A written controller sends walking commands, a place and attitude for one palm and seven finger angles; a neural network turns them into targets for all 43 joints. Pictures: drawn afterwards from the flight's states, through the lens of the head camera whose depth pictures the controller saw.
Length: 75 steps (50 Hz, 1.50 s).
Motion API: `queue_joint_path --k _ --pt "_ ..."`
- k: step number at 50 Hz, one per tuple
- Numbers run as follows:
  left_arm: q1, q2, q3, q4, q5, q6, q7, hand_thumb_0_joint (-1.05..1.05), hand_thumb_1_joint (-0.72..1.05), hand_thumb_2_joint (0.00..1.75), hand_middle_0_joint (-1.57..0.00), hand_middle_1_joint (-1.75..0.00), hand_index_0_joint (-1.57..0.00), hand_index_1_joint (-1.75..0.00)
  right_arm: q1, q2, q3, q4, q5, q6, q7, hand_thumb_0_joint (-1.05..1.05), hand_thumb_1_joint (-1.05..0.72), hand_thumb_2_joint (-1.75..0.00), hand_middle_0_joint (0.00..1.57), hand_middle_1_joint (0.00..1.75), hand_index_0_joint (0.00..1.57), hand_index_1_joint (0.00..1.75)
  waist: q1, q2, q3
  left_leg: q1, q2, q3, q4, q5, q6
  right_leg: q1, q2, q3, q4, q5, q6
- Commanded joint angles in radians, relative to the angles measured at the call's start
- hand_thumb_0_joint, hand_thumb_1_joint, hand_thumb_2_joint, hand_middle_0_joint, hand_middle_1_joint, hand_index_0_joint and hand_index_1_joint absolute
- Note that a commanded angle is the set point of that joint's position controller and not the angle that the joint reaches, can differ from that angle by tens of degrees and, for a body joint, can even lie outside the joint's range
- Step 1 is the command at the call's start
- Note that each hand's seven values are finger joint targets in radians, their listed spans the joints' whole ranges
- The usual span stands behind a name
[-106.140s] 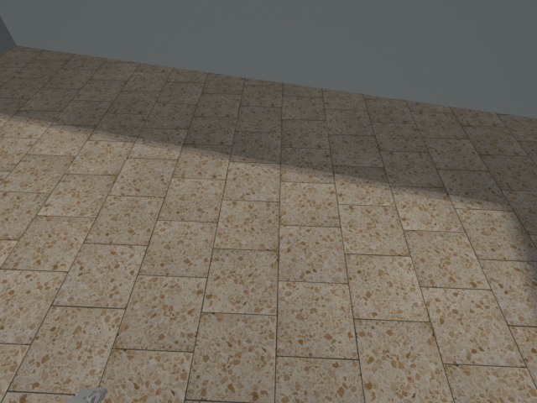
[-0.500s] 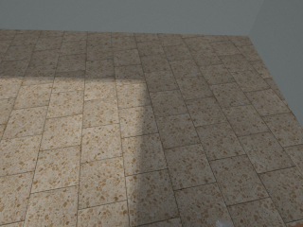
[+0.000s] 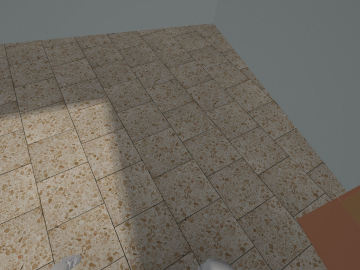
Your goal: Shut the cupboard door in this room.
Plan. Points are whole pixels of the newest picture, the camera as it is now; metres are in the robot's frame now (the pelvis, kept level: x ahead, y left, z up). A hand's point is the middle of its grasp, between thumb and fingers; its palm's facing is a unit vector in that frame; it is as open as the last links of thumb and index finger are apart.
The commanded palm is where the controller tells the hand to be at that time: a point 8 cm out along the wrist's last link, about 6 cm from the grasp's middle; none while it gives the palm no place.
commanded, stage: turn to face it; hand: left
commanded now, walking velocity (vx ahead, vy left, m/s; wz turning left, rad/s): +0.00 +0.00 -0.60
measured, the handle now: out of the picture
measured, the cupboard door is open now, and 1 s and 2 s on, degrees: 1 1 1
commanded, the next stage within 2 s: take the last steps up to it in 1.86 s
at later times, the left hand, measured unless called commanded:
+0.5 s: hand (121, 257) +0.16 +0.15 -0.17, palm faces -0.30 -0.93 -0.23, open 7.3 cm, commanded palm none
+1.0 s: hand (146, 230) +0.23 +0.10 -0.16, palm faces -0.54 -0.79 -0.28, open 7.3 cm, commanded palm none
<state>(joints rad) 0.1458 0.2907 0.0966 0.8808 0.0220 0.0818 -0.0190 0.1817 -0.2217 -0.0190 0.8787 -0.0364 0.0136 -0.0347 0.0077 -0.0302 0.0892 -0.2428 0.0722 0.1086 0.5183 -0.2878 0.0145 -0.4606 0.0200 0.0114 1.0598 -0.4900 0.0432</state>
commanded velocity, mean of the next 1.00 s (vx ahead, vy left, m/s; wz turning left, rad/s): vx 0.00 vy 0.00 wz -0.60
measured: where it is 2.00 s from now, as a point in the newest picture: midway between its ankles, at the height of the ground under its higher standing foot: outside the picture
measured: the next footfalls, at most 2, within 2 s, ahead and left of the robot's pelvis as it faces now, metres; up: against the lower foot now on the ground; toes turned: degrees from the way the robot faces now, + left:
right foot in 0.24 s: +0.02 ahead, -0.15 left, +0.00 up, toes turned -13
left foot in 0.56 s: +0.12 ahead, +0.10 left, +0.00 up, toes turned -16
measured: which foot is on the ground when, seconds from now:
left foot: down 0.00-0.24, up 0.26-0.54, down 0.56-0.90, up 0.92-1.00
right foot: up 0.00-0.22, down 0.24-0.56, up 0.58-0.90, down 0.92-1.00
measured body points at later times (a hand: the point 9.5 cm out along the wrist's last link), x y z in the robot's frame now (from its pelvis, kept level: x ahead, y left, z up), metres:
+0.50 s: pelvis +0.02 -0.01 -0.01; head +0.06 -0.02 +0.44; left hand +0.18 +0.20 -0.15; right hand +0.01 -0.29 -0.14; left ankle +0.07 +0.11 -0.71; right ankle -0.02 -0.14 -0.74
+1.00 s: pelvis +0.02 -0.02 -0.01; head +0.05 -0.06 +0.43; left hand +0.26 +0.14 -0.14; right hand -0.08 -0.28 -0.16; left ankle +0.08 +0.11 -0.69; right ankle -0.05 -0.11 -0.74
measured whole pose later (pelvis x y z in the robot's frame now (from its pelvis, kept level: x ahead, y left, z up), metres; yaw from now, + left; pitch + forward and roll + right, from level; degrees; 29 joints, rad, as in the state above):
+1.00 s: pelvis +0.02 -0.02 -0.01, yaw -35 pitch +1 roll -1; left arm 0.17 0.22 0.06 0.86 0.02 0.04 -0.01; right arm 0.20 -0.28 -0.06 0.92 -0.02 0.07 -0.02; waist -0.01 0.07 0.09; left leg -0.42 0.13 0.07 1.00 -0.50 -0.07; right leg -0.28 0.00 -0.04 0.60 -0.33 -0.02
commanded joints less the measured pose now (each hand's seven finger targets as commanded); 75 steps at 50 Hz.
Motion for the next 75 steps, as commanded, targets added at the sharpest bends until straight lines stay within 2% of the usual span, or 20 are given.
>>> queue_joint_path --k 1,9,10,11,12,14,17,26,28,32,43,44,46,48,51,60,62,63,67,75 --pt "-0.032 0.026 -0.002 -0.104 -0.004 -0.018 -0.018 0.0 0.9 0.9 -0.2 -0.3 -0.2 -0.3 0.068 -0.194 -0.052 -0.045 0.004 -0.021 -0.011 0.0 -0.9 -0.9 0.2 0.3 0.2 0.3 -0.025 0.208 -0.139 0.221 0.255 -0.1 -0.123 0.688 0.118 -0.06 -0.044 -0.035 -0.049 0.042 0.012" --pt "0.004 0.041 -0.003 -0.108 0.0 -0.037 -0.017 0.0 0.9 0.9 -0.2 -0.3 -0.2 -0.3 0.058 -0.231 -0.078 -0.029 0.01 -0.009 0.008 0.0 -0.9 -0.9 0.2 0.3 0.2 0.3 0.002 0.219 -0.143 0.107 0.264 0.007 0.02 0.512 0.041 0.249 -0.016 -0.113 -0.539 0.25 -0.04" --pt "0.073 0.085 0.006 -0.084 0.004 -0.046 -0.012 0.0 0.9 0.9 -0.2 -0.3 -0.2 -0.3 0.053 -0.218 -0.078 -0.037 0.019 -0.008 0.013 0.0 -0.9 -0.9 0.2 0.3 0.2 0.3 0.035 0.128 -0.17 0.003 0.223 0.042 0.141 0.389 -0.008 0.401 -0.063 -0.055 -0.651 0.393 -0.064" --pt "0.138 0.19 0.025 -0.065 0.013 -0.06 0.002 0.0 0.9 0.9 -0.2 -0.3 -0.2 -0.3 0.036 -0.142 -0.062 -0.072 0.026 -0.006 0.018 0.0 -0.9 -0.9 0.2 0.3 0.2 0.3 0.067 -0.188 -0.196 -0.248 0.088 0.119 0.357 -0.064 -0.074 0.587 -0.306 0.233 -0.699 0.724 -0.15" --pt "0.179 0.235 0.029 -0.051 -0.003 -0.06 0.012 0.0 0.9 0.9 -0.2 -0.3 -0.2 -0.3 -0.002 -0.134 -0.049 -0.103 0.025 0.009 0.012 0.0 -0.9 -0.9 0.2 0.3 0.2 0.3 0.086 -0.226 -0.182 -0.349 0.013 0.015 0.548 -0.376 -0.095 0.522 -0.432 0.357 -0.683 0.956 -0.255" --pt "0.114 0.201 0.035 -0.065 0.001 -0.054 0.034 0.0 0.9 0.9 -0.2 -0.3 -0.2 -0.3 -0.042 -0.126 -0.046 -0.103 0.026 0.016 -0.003 0.0 -0.9 -0.9 0.2 0.3 0.2 0.3 0.058 -0.215 -0.141 -0.437 0.041 -0.112 0.673 -0.298 -0.09 0.473 -0.372 0.354 -0.671 0.852 -0.287" --pt "-0.002 0.139 0.015 -0.106 0.0 -0.054 0.032 0.0 0.9 0.9 -0.2 -0.3 -0.2 -0.3 0.004 -0.123 -0.048 -0.066 0.022 0.02 0.01 0.0 -0.9 -0.9 0.2 0.3 0.2 0.3 -0.006 -0.137 -0.135 -0.314 0.038 -0.095 0.604 -0.147 -0.107 0.335 -0.265 0.199 -0.667 0.746 -0.229" --pt "-0.034 0.124 0.023 -0.106 -0.003 -0.038 0.018 0.0 0.9 0.9 -0.2 -0.3 -0.2 -0.3 0.128 -0.123 -0.05 -0.046 0.029 -0.009 0.005 0.0 -0.9 -0.9 0.2 0.3 0.2 0.3 -0.065 -0.094 -0.147 0.082 -0.026 -0.066 -0.05 0.073 -0.082 0.096 -0.155 0.268 -0.561 0.456 -0.132" --pt "0.023 0.026 0.0 -0.134 -0.013 -0.033 0.005 0.0 0.9 0.9 -0.2 -0.3 -0.2 -0.3 0.17 -0.285 -0.077 -0.059 0.01 -0.019 -0.001 0.0 -0.9 -0.9 0.2 0.3 0.2 0.3 -0.062 0.375 -0.167 0.168 0.379 -0.474 -0.254 0.117 0.082 -0.105 0.045 0.022 -0.151 -0.121 -0.021" --pt "0.012 0.05 0.022 -0.093 0.001 -0.025 -0.021 0.0 0.9 0.9 -0.2 -0.3 -0.2 -0.3 0.009 -0.207 -0.054 -0.094 0.0 -0.023 -0.008 0.0 -0.9 -0.9 0.2 0.3 0.2 0.3 -0.004 0.223 -0.076 0.014 0.296 -0.244 -0.24 0.167 0.109 -0.104 -0.046 0.019 0.14 0.014 0.001" --pt "0.055 0.031 0.004 -0.084 -0.001 -0.039 -0.02 0.0 0.9 0.9 -0.2 -0.3 -0.2 -0.3 0.047 -0.224 -0.084 -0.037 0.012 -0.006 0.01 0.0 -0.9 -0.9 0.2 0.3 0.2 0.3 -0.003 0.215 -0.145 0.057 0.277 0.009 -0.001 0.364 0.043 0.242 -0.015 -0.119 -0.529 0.231 -0.035" --pt "0.123 0.072 0.014 -0.062 0.003 -0.044 -0.015 0.0 0.9 0.9 -0.2 -0.3 -0.2 -0.3 0.024 -0.21 -0.084 -0.046 0.018 -0.003 0.013 0.0 -0.9 -0.9 0.2 0.3 0.2 0.3 0.036 0.131 -0.16 -0.03 0.232 0.046 0.105 0.231 -0.005 0.361 -0.059 -0.06 -0.644 0.338 -0.057" --pt "0.192 0.23 0.035 -0.042 0.001 -0.058 0.008 0.0 0.9 0.9 -0.2 -0.3 -0.2 -0.3 -0.043 -0.12 -0.053 -0.116 0.023 0.012 0.017 0.0 -0.9 -0.9 0.2 0.3 0.2 0.3 0.086 -0.245 -0.127 -0.357 0.016 0.018 0.512 -0.362 -0.089 0.428 -0.413 0.389 -0.745 0.736 -0.24" --pt "0.136 0.194 0.041 -0.05 0.002 -0.057 0.031 0.0 0.9 0.9 -0.2 -0.3 -0.2 -0.3 -0.072 -0.128 -0.053 -0.114 0.024 0.016 0.002 0.0 -0.9 -0.9 0.2 0.3 0.2 0.3 0.054 -0.253 -0.124 -0.453 0.034 -0.11 0.653 -0.279 -0.089 0.429 -0.361 0.395 -0.725 0.717 -0.272" --pt "0.028 0.131 0.015 -0.085 0.001 -0.059 0.03 0.0 0.9 0.9 -0.2 -0.3 -0.2 -0.3 -0.026 -0.127 -0.052 -0.071 0.022 0.016 0.012 0.0 -0.9 -0.9 0.2 0.3 0.2 0.3 -0.004 -0.135 -0.131 -0.327 0.038 -0.1 0.585 -0.135 -0.106 0.331 -0.262 0.222 -0.685 0.692 -0.233" --pt "-0.025 0.145 0.022 -0.086 -0.004 -0.044 0.02 0.0 0.9 0.9 -0.2 -0.3 -0.2 -0.3 0.105 -0.12 -0.046 -0.05 0.03 -0.007 0.007 0.0 -0.9 -0.9 0.2 0.3 0.2 0.3 -0.057 -0.109 -0.158 0.036 -0.033 -0.059 -0.049 0.075 -0.087 0.168 -0.174 0.283 -0.577 0.522 -0.149" --pt "0.035 0.038 0.0 -0.115 -0.019 -0.035 0.006 0.0 0.9 0.9 -0.2 -0.3 -0.2 -0.3 0.138 -0.284 -0.071 -0.058 0.008 -0.022 -0.001 0.0 -0.9 -0.9 0.2 0.3 0.2 0.3 -0.046 0.348 -0.186 0.207 0.339 -0.426 -0.232 0.221 0.066 -0.085 0.047 0.055 -0.237 -0.022 -0.032" --pt "0.009 0.07 -0.002 -0.126 -0.005 -0.039 0.003 0.0 0.9 0.9 -0.2 -0.3 -0.2 -0.3 0.143 -0.29 -0.067 -0.068 0.007 -0.019 -0.004 0.0 -0.9 -0.9 0.2 0.3 0.2 0.3 -0.06 0.29 -0.165 0.145 0.425 -0.485 -0.231 0.259 0.144 -0.093 0.015 0.045 -0.029 -0.138 -0.025" --pt "0.004 0.047 0.01 -0.089 -0.005 -0.026 -0.019 0.0 0.9 0.9 -0.2 -0.3 -0.2 -0.3 0.027 -0.203 -0.048 -0.085 0.0 -0.023 -0.01 0.0 -0.9 -0.9 0.2 0.3 0.2 0.3 -0.004 0.22 -0.112 0.101 0.272 -0.168 -0.173 0.457 0.109 -0.092 -0.042 0.009 0.111 0.003 0.01" --pt "-0.018 0.013 -0.009 -0.097 -0.005 -0.034 -0.021 0.0 0.9 0.9 -0.2 -0.3 -0.2 -0.3 0.084 -0.23 -0.072 -0.03 0.004 -0.009 0.005 0.0 -0.9 -0.9 0.2 0.3 0.2 0.3 -0.036 0.263 -0.146 0.119 0.28 -0.05 -0.074 0.472 0.089 0.14 -0.016 -0.103 -0.378 0.087 -0.023"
